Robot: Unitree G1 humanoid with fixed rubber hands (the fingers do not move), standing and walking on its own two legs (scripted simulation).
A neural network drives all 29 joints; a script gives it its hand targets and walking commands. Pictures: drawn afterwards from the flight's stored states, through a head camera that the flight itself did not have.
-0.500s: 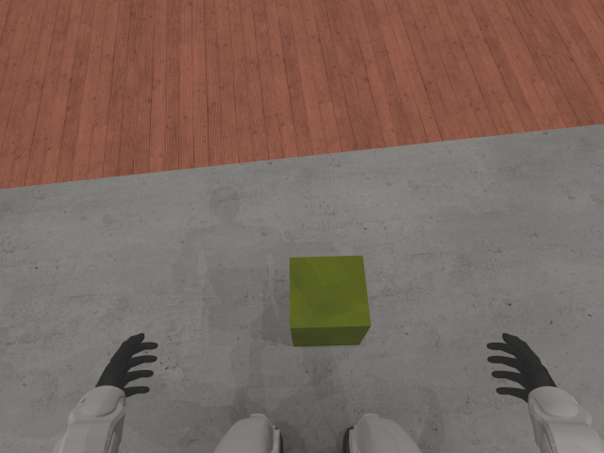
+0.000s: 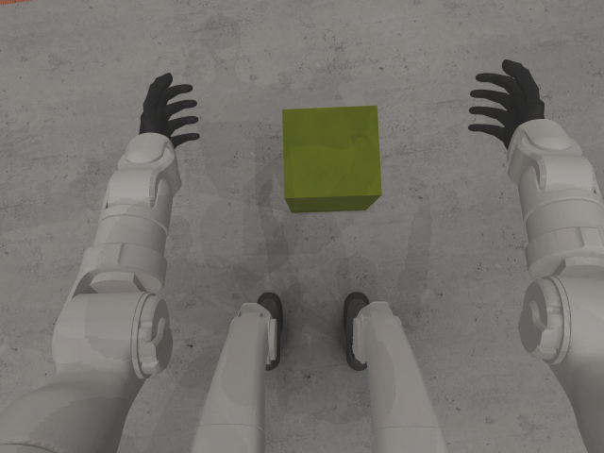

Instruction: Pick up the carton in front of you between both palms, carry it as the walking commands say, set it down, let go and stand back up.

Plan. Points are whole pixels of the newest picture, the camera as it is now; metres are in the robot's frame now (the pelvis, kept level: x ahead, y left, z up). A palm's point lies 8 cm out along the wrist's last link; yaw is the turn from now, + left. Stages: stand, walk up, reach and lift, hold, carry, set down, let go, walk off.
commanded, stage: reach and lift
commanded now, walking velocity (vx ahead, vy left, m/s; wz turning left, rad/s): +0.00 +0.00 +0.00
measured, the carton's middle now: (329, 166) +0.56 -0.03 -0.55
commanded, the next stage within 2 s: none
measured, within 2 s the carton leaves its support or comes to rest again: neither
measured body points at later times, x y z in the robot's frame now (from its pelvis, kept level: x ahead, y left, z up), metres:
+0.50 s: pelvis +0.03 +0.00 -0.04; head +0.38 -0.02 +0.24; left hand +0.57 +0.16 -0.20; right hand +0.58 -0.22 -0.19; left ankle +0.09 +0.14 -0.64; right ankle +0.09 -0.11 -0.64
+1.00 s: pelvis -0.03 +0.01 -0.27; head +0.35 -0.01 -0.03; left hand +0.56 +0.16 -0.43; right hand +0.56 -0.22 -0.43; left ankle +0.09 +0.14 -0.64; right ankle +0.09 -0.11 -0.64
